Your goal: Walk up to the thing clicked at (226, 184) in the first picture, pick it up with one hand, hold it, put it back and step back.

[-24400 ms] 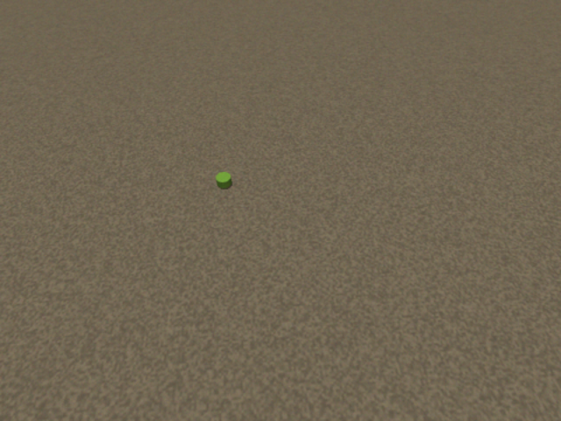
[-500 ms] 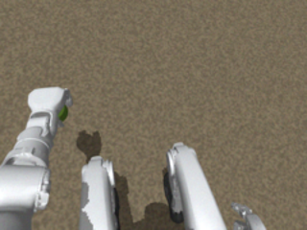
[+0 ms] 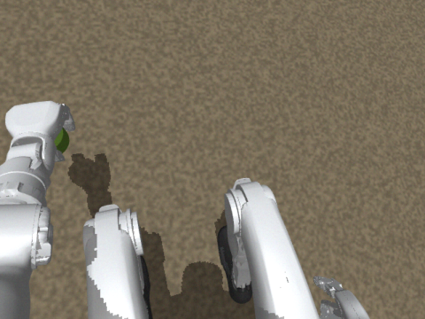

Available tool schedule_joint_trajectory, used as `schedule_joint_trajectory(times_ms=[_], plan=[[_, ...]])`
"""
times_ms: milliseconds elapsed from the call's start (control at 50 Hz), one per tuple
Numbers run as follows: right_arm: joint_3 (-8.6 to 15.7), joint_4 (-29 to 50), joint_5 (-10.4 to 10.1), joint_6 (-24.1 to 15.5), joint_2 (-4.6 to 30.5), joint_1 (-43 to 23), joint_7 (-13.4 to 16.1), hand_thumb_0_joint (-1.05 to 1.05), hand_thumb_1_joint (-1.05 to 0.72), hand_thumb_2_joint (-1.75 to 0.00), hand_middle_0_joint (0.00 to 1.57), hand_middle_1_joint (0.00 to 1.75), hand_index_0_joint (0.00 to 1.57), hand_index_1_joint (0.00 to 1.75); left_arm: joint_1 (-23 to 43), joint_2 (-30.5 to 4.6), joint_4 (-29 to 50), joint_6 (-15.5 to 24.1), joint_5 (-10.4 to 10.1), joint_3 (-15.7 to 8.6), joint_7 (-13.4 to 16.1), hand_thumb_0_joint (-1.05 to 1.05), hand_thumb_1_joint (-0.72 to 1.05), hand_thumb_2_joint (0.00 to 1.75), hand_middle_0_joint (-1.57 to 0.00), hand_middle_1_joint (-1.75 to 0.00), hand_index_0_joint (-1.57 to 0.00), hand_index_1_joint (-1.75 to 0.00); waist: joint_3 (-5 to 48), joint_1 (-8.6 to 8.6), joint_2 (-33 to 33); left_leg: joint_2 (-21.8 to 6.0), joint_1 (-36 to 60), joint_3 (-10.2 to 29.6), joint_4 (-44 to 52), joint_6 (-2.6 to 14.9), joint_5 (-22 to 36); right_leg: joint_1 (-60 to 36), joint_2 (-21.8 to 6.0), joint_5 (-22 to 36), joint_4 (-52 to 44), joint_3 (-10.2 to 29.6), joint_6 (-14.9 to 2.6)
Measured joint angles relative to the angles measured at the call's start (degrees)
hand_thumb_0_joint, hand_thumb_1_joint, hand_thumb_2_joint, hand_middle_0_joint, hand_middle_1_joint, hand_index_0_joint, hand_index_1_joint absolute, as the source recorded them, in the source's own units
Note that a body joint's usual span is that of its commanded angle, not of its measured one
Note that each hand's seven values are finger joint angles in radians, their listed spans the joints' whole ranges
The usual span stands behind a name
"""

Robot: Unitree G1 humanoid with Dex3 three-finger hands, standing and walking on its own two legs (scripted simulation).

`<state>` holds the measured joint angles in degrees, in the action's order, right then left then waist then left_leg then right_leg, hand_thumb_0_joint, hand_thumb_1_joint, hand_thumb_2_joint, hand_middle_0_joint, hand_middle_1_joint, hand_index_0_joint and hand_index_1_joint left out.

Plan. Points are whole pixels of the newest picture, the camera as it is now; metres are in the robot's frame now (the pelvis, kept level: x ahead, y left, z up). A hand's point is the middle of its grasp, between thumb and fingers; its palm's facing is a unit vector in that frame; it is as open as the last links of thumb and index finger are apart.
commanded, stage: crouch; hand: left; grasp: from above
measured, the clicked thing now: (45, 137) +0.49 +0.26 -0.18
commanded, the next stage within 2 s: lower in 0.44 s
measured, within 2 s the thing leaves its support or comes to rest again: rests again in 1.80 s
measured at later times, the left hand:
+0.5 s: hand (58, 143) +0.48 +0.25 -0.21, palm faces -0.45 -0.04 -0.89, open 8.1 cm
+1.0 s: hand (67, 149) +0.48 +0.25 -0.26, palm faces -0.47 -0.05 -0.88, open 8.0 cm
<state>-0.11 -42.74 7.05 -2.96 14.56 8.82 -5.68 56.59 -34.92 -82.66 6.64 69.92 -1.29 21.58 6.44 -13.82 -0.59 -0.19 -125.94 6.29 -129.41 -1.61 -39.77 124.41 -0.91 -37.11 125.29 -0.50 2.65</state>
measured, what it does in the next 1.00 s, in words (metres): lowers itself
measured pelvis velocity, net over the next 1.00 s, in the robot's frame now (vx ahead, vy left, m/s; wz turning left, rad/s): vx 0.00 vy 0.00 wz -0.06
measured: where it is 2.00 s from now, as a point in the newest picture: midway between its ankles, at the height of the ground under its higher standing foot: (189, 292)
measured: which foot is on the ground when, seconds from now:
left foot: down 0.00-1.00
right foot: down 0.00-1.00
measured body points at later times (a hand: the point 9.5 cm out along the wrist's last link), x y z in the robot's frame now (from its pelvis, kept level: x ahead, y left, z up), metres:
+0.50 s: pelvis +0.00 +0.00 -0.04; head +0.24 +0.06 +0.33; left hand +0.50 +0.25 -0.16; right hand +0.03 -0.27 -0.15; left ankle +0.08 +0.13 -0.34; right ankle +0.10 -0.14 -0.34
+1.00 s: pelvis +0.00 +0.00 -0.06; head +0.26 +0.07 +0.30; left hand +0.50 +0.25 -0.21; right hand +0.02 -0.27 -0.15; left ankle +0.08 +0.13 -0.34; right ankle +0.10 -0.14 -0.34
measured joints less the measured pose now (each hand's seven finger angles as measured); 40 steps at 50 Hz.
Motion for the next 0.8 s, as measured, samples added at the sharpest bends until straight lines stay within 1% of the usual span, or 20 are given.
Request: schedule_joint_trajectory(times_ms=[220,420,620,680,800], plan=[[-2.1,-0.8,1.1,-0.1,0.1,0.9,-0.6,0.0,-0.91,-0.9,0.2,0.3,0.2,0.3,2.5,-2.4,-4.7,1.8,1.0,-0.6,1.0,-0.01,0.13,0.4,-0.6,-0.56,-0.91,-0.6,-1.9,-1.37,0.2,0.3,-3.8,0.7,-4.8,0.0,0.4,3.5,0.3,0.6,4.3,-0.1,0.17],[-3.5,-0.6,1.7,-0.7,0.3,1.0,-1.2,0.0,-0.9,-0.89,0.2,0.3,0.2,0.3,3.0,-3.9,-5.7,2.2,2.4,-1.3,2.6,-0.01,0.13,0.39,-0.61,-0.56,-0.91,-0.6,-2.6,-2.03,0.6,0.6,-6.1,1.5,-7.4,-0.09,0.1,5.5,0.5,0.3,6.4,-0.6,0.26],[-4.2,0.2,2.0,-1.2,0.8,0.6,-1.9,0.0,-0.91,-0.9,0.2,0.3,0.2,0.3,3.2,-4.9,-6.0,1.8,2.4,-1.2,2.7,-0.01,0.12,0.39,-0.62,-0.55,-0.93,-0.58,-3.4,-2.38,1.1,0.7,-6.8,2.0,-8.8,-0.01,-0.5,5.8,0.6,0.0,7.2,-1.0,0.46],[-4.6,0.3,2.2,-1.3,1.1,0.4,-2.1,0.0,-0.91,-0.9,0.2,0.3,0.2,0.3,3.9,-5.3,-7.7,2.0,2.4,-1.0,3.1,-0.01,0.12,0.39,-0.63,-0.54,-0.93,-0.58,-3.7,-2.69,1.3,0.8,-7.1,2.1,-9.1,0.03,-0.5,5.9,0.6,-0.1,7.5,-1.1,0.39],[-5.6,0.9,3.0,-2.0,1.6,0.3,-2.6,0.0,-0.91,-0.9,0.2,0.3,0.2,0.3,4.1,-6.7,-9.6,3.1,3.6,-1.9,4.3,-0.02,0.12,0.38,-0.63,-0.54,-0.94,-0.57,-5.0,-3.59,1.8,0.9,-7.7,2.7,-10.2,-0.07,-0.6,6.4,0.6,0.0,8.2,-1.5,0.39]])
